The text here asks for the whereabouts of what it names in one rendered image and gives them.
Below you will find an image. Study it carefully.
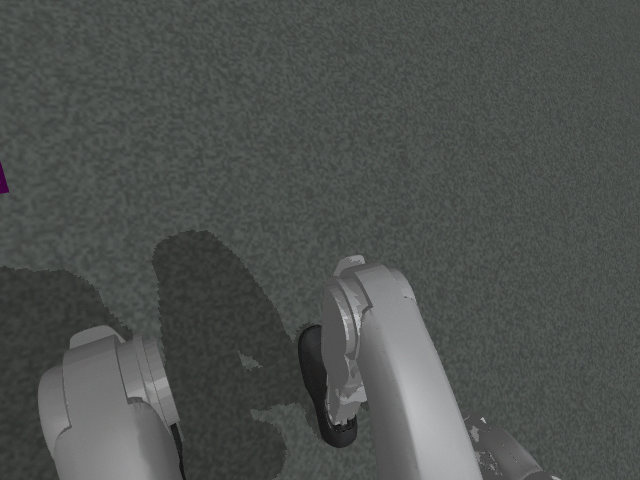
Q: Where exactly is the left robot foot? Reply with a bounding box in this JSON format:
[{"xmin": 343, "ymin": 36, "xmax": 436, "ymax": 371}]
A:
[{"xmin": 170, "ymin": 423, "xmax": 186, "ymax": 480}]

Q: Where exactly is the small box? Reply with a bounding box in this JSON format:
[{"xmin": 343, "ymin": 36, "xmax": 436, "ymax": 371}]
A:
[{"xmin": 0, "ymin": 162, "xmax": 9, "ymax": 194}]

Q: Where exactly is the right robot hand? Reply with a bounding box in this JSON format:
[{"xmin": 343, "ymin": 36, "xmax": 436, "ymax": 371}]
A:
[{"xmin": 460, "ymin": 409, "xmax": 543, "ymax": 480}]

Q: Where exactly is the right robot foot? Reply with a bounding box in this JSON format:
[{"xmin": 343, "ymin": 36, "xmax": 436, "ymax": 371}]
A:
[{"xmin": 298, "ymin": 325, "xmax": 357, "ymax": 448}]

